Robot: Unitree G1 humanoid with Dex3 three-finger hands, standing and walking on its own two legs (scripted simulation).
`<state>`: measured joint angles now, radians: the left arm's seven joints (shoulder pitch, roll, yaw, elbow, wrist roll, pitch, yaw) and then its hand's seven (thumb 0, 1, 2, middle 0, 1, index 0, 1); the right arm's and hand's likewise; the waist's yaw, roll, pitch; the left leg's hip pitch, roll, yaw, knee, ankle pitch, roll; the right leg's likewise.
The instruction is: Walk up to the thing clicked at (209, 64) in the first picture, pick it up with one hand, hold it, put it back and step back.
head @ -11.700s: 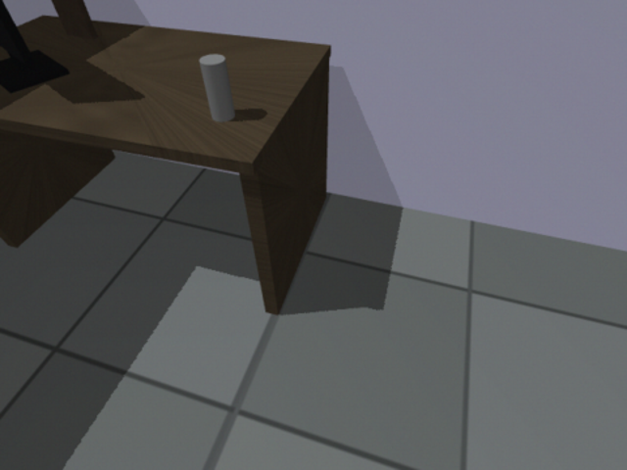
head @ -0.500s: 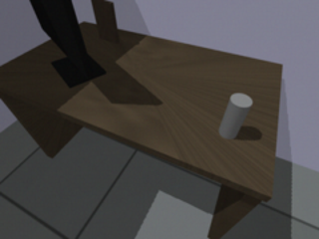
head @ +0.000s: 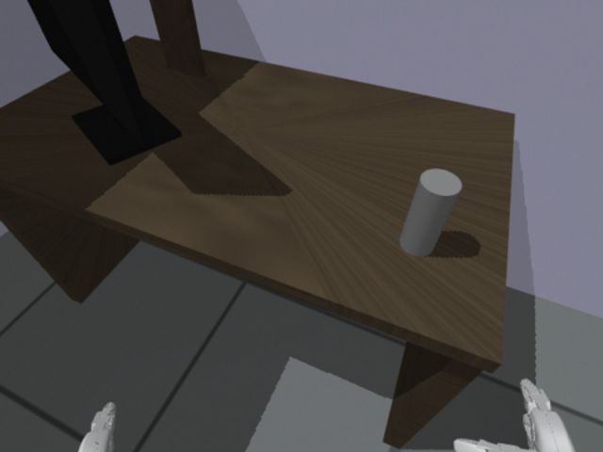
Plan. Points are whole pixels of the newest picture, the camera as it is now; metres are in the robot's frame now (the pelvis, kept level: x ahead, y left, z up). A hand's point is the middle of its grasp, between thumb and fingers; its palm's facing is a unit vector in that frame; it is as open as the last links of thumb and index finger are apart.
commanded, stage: rise first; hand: right
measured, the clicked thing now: (427, 215) +0.49 -0.21 +0.02
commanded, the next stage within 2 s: go down in 1.30 s
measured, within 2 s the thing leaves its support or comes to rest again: neither
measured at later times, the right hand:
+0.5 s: hand (540, 405) +0.19 -0.27 +0.01, palm faces +0.31 +0.88 -0.37, open 17.6 cm
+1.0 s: hand (576, 403) +0.17 -0.27 +0.06, palm faces +0.35 +0.85 -0.40, open 17.6 cm
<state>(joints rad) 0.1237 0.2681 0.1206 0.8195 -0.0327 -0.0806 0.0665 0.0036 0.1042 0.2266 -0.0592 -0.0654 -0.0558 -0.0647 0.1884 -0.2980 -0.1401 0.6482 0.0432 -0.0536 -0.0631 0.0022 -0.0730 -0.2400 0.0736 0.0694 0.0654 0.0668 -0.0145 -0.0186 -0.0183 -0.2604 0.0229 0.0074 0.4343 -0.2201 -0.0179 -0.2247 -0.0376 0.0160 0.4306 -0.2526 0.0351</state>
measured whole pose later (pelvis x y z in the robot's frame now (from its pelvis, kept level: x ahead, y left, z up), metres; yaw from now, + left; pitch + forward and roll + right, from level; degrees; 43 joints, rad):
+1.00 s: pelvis -0.01 +0.00 +0.00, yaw -1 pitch -3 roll +0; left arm 0.25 0.22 0.15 0.61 -0.01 -0.10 0.04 -0.01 -0.55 0.05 -0.06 -0.05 -0.05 -0.06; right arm 0.44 -0.31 -0.28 -0.03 0.04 -0.20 -0.04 -0.02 0.57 -0.04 0.05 0.06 0.05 0.06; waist -0.05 -0.04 0.04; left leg -0.14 0.04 0.02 0.42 -0.22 -0.02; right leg -0.11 -0.03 0.03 0.41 -0.24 0.03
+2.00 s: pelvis -0.02 +0.00 +0.00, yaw -1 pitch +1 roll +0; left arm 0.19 0.22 0.04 0.68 -0.02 -0.15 0.13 -0.01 -0.52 0.03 -0.06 -0.05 -0.05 -0.05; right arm -0.14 -0.52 -0.52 0.55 0.24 -0.20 0.38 -0.02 0.58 -0.03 0.05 0.06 0.05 0.05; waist 0.02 -0.01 -0.02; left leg -0.25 0.03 0.02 0.46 -0.22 -0.02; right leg -0.23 -0.03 0.03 0.47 -0.25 0.03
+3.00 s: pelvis +0.00 -0.01 -0.02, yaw +0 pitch +10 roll +2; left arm 0.23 0.27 -0.05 0.60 0.00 -0.23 0.17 -0.01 -0.54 0.06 -0.06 -0.06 -0.05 -0.06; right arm -0.53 -0.79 -0.63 1.02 0.26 -0.17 0.61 -0.02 0.59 -0.04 0.04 0.05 0.04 0.05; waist 0.07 0.01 -0.08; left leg -0.48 0.01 0.02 0.59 -0.28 -0.03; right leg -0.49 -0.05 0.03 0.67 -0.35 0.03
